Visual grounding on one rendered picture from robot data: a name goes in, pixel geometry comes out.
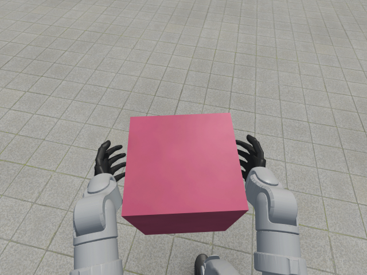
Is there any robot right thigh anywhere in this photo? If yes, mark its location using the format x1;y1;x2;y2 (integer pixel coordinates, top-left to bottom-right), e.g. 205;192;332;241
201;259;240;275

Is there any right robot forearm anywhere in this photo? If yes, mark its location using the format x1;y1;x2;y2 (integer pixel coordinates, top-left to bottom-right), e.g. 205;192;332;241
245;167;307;275

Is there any carton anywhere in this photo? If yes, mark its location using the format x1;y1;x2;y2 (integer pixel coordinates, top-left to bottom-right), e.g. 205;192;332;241
122;113;249;235

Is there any right robot foot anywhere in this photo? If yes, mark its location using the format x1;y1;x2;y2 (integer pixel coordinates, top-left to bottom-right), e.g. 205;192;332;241
196;254;208;275

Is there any left robot hand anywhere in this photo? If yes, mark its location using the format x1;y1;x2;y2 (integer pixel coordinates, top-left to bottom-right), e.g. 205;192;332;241
94;140;126;182

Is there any right robot hand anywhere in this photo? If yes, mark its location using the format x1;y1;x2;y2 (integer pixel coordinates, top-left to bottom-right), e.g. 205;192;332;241
236;135;266;182

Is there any left robot forearm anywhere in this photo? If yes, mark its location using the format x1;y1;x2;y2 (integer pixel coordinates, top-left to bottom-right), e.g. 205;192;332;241
69;173;123;275

